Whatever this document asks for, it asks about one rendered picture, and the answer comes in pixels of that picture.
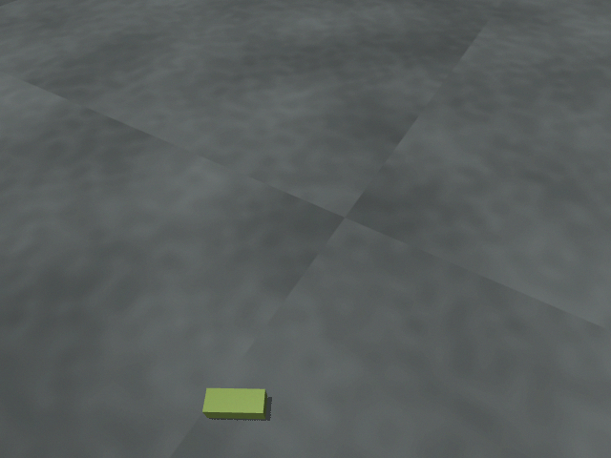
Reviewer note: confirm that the carton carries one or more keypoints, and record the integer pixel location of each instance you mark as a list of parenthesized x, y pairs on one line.
[(235, 403)]

